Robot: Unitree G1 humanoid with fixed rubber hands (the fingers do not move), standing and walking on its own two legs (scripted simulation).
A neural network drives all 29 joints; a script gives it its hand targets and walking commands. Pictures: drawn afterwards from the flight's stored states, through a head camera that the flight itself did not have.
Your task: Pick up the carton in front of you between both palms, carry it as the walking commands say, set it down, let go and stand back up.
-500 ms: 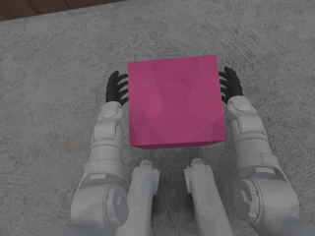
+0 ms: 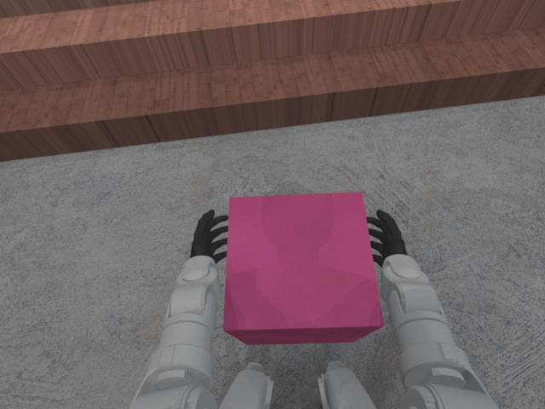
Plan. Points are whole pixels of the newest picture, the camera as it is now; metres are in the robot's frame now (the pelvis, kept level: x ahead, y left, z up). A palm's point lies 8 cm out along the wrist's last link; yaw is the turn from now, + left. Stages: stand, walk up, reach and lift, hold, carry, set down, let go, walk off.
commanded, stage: reach and lift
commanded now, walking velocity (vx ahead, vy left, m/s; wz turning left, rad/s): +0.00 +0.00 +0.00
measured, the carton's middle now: (297, 277) +0.34 -0.01 -0.11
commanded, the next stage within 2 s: hold in 1.46 s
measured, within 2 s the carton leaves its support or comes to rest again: neither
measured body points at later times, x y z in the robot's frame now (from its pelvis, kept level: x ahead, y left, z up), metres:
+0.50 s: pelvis +0.03 +0.00 +0.09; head +0.00 +0.00 +0.54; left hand +0.33 +0.15 +0.10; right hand +0.33 -0.15 +0.09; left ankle +0.04 +0.13 -0.65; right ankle +0.04 -0.13 -0.65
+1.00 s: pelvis +0.02 +0.00 +0.09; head -0.01 +0.00 +0.54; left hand +0.33 +0.15 +0.11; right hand +0.33 -0.15 +0.11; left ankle +0.04 +0.13 -0.65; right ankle +0.04 -0.13 -0.65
